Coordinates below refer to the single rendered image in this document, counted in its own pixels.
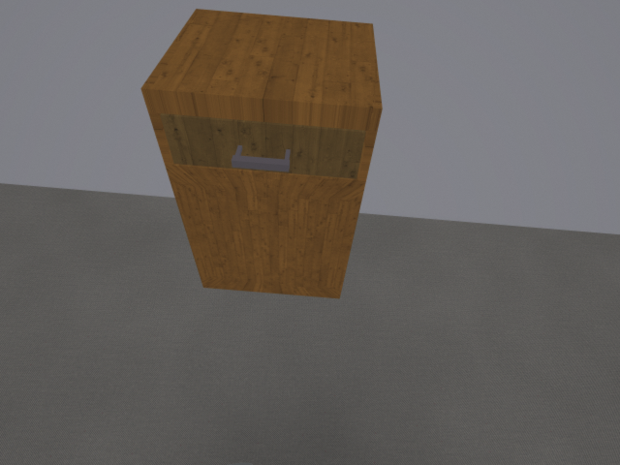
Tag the cabinet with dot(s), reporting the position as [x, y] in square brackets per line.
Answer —
[264, 231]

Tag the drawer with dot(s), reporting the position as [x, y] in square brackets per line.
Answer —
[212, 142]

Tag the handle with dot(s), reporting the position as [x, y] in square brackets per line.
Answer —
[260, 163]

